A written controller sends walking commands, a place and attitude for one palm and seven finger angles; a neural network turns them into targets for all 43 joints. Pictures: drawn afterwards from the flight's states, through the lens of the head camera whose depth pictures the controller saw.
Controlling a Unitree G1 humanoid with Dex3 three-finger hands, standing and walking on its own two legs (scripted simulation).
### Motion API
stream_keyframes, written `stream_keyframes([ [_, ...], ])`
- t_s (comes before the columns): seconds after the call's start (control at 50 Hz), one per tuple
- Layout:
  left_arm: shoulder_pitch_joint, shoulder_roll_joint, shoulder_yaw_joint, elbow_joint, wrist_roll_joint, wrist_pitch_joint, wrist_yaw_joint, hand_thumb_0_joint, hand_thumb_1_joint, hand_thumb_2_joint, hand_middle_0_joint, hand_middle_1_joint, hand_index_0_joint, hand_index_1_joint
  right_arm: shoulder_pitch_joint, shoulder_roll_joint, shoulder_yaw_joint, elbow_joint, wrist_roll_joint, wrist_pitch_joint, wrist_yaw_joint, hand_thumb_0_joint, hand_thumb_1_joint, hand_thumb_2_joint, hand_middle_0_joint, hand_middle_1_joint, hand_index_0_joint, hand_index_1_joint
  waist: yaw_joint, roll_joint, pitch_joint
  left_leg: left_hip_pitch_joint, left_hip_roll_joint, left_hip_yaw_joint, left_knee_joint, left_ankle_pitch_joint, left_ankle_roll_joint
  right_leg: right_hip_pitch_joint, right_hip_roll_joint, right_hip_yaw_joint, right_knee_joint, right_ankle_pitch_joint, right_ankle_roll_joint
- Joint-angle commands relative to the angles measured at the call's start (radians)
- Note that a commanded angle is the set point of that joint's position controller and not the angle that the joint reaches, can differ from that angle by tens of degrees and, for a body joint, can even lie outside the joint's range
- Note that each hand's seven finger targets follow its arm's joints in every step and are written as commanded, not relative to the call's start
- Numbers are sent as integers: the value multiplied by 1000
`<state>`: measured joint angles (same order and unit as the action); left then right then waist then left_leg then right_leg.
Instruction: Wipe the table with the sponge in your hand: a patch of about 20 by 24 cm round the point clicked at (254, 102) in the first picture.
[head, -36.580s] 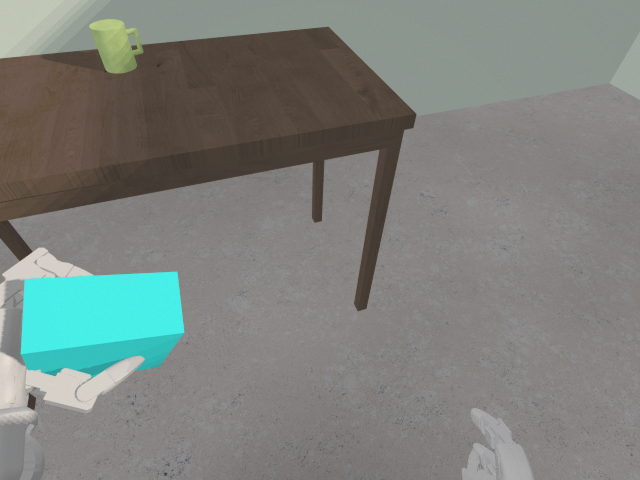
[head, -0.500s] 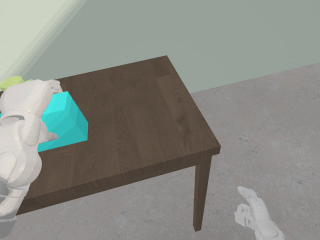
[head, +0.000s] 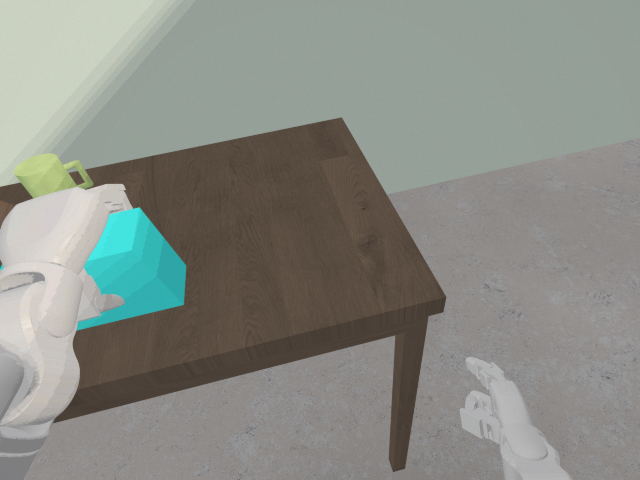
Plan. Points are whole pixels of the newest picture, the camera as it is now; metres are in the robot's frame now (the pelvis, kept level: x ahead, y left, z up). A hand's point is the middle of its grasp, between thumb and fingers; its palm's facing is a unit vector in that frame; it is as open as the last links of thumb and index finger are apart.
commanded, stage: bring the sponge back beside the body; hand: left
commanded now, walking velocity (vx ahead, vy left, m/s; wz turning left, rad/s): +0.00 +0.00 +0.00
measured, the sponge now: (112, 281) +0.25 +0.29 +0.16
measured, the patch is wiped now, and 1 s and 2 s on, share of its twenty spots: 1.00 1.00 1.00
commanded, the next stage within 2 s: step back with the hand held close in 0.88 s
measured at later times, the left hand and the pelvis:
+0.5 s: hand (80, 292) +0.20 +0.27 +0.21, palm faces +0.24 -0.07 -0.97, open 9.8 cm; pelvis -0.01 -0.01 +0.00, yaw -1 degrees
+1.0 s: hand (79, 301) +0.19 +0.26 +0.21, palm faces +0.27 -0.07 -0.96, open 9.8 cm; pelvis -0.02 -0.01 +0.00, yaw -1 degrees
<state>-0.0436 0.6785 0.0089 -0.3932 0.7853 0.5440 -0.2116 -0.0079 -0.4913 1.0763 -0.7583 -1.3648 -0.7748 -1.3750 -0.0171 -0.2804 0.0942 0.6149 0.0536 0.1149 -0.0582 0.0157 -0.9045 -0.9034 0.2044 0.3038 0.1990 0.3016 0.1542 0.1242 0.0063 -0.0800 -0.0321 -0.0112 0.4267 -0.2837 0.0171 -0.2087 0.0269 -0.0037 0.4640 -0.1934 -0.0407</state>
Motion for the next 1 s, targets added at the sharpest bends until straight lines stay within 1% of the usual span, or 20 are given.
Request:
stream_keyframes([
  [0.0,-259,301,223,-232,48,-3,55,0,100,1300,-1200,-1600,-1200,-1600,-257,-90,-31,-195,-1,-56,-10,0,-900,-900,200,300,200,300,11,-35,-233,-95,-2,-36,-59,270,21,209,1,111,-45,128,-28],
  [0.02,-256,278,205,-214,49,-4,60,0,100,1300,-1200,-1600,-1200,-1600,-220,-83,-27,-191,-7,-57,-11,0,-900,-900,200,300,200,300,12,-51,-241,-103,-5,-20,-56,295,21,235,-15,72,-28,146,-21],
  [0.1,-214,267,210,-255,34,1,66,0,100,1300,-1200,-1600,-1200,-1600,-262,-83,-31,-198,1,-59,-12,0,-900,-900,200,300,200,300,14,-12,-206,-91,0,-35,-65,255,19,196,2,108,-53,105,-27],
  [0.16,-167,259,209,-245,21,-6,73,0,100,1300,-1200,-1600,-1200,-1600,-228,-89,-37,-183,-7,-53,-12,0,-900,-900,200,300,200,300,11,-38,-194,-101,0,-29,-75,257,18,219,-9,78,-48,114,-19],
  [0.2,-150,264,226,-292,24,0,77,0,100,1300,-1200,-1600,-1200,-1600,-266,-85,-32,-205,-2,-61,-11,0,-900,-900,200,300,200,300,19,-28,-205,-94,3,-40,-64,254,20,203,2,112,-49,108,-27],
  [0.22,-131,255,222,-275,26,-3,81,0,100,1300,-1200,-1600,-1200,-1600,-224,-82,-31,-196,-7,-63,-11,0,-900,-900,200,300,200,300,16,-66,-218,-102,-3,-21,-54,275,21,228,-11,85,-32,125,-19],
  [0.26,-93,249,222,-273,10,-5,82,0,100,1300,-1200,-1600,-1200,-1600,-231,-90,-38,-188,-7,-50,-10,0,-900,-900,200,300,200,300,11,-49,-169,-107,2,-27,-72,236,17,206,-8,88,-53,90,-16],
  [0.3,-87,258,241,-325,14,-1,88,0,100,1300,-1200,-1600,-1200,-1600,-269,-84,-34,-209,-2,-62,-10,0,-900,-900,200,300,200,300,22,-35,-185,-99,3,-35,-61,235,20,193,3,120,-51,86,-24],
  [0.38,-50,259,247,-315,1,-12,102,0,100,1300,-1200,-1600,-1200,-1600,-234,-88,-41,-197,-10,-54,-13,0,-900,-900,200,300,200,300,19,-55,-156,-113,0,-25,-68,205,18,198,-10,98,-55,54,-14],
  [0.4,-45,256,251,-341,7,-4,105,0,100,1300,-1200,-1600,-1200,-1600,-265,-84,-36,-210,-2,-63,-12,0,-900,-900,200,300,200,300,21,-40,-157,-107,4,-32,-61,193,18,175,3,132,-62,29,-21],
  [0.46,1,246,251,-317,-7,-14,114,0,100,1300,-1200,-1600,-1200,-1600,-228,-89,-42,-193,-10,-57,-13,0,-900,-900,200,300,200,300,16,-55,-141,-116,3,-22,-67,179,16,189,-8,107,-64,14,-13],
  [0.5,-11,249,256,-364,-2,-8,118,0,100,1300,-1200,-1600,-1200,-1600,-265,-84,-38,-211,-4,-68,-14,0,-900,-900,200,300,200,300,17,-36,-147,-106,4,-27,-55,169,18,167,1,145,-72,-3,-19],
  [0.56,-30,241,241,-323,-8,-17,128,0,100,1300,-1200,-1600,-1200,-1600,-229,-89,-42,-191,-10,-67,-20,0,-900,-900,200,300,200,300,7,-43,-116,-114,2,-20,-66,150,17,169,-9,112,-77,-24,-11],
  [0.7,-63,239,234,-326,7,-14,135,0,100,1300,-1200,-1600,-1200,-1600,-266,-82,-37,-205,-4,-87,-29,0,-900,-900,200,300,200,300,12,-28,-116,-111,1,-25,-61,101,18,142,-3,150,-98,-108,-16],
  [0.72,-62,224,220,-307,7,-19,137,0,100,1300,-1200,-1600,-1200,-1600,-230,-82,-34,-200,-9,-90,-29,0,-900,-900,200,300,200,300,11,-62,-131,-119,-2,-11,-58,119,19,167,-12,115,-79,-92,-9],
  [0.8,-54,240,240,-340,6,-18,138,0,100,1300,-1200,-1600,-1200,-1600,-265,-83,-37,-206,-4,-90,-27,0,-900,-900,200,300,200,300,17,-15,-125,-118,3,-29,-70,94,16,153,0,142,-88,-105,-17],
  [0.82,-51,220,224,-322,5,-22,139,0,100,1300,-1200,-1600,-1200,-1600,-236,-79,-34,-204,-10,-93,-27,0,-900,-900,200,300,200,300,17,-50,-137,-125,-2,-13,-61,117,19,175,-11,114,-72,-84,-11],
  [0.94,-8,243,257,-291,-13,-25,143,0,100,1300,-1200,-1600,-1200,-1600,-226,-86,-44,-189,-12,-83,-22,0,-900,-900,200,300,200,300,13,-64,-116,-136,0,-10,-54,100,15,172,-16,142,-90,-104,-8],
  [0.96,-10,234,247,-281,-14,-25,141,0,100,1300,-1200,-1600,-1200,-1600,-228,-89,-45,-189,-12,-77,-23,0,-900,-900,200,300,200,300,11,-78,-95,-139,0,-11,-56,90,14,157,-16,137,-95,-115,-6],
  [0.98,29,63,97,-152,-10,-9,132,0,100,1300,-1200,-1600,-1200,-1600,-219,-86,-36,-189,-6,-80,-27,0,-900,-900,200,300,200,300,-17,-103,-17,-159,0,3,-62,62,16,105,-17,106,-106,-137,0],
])
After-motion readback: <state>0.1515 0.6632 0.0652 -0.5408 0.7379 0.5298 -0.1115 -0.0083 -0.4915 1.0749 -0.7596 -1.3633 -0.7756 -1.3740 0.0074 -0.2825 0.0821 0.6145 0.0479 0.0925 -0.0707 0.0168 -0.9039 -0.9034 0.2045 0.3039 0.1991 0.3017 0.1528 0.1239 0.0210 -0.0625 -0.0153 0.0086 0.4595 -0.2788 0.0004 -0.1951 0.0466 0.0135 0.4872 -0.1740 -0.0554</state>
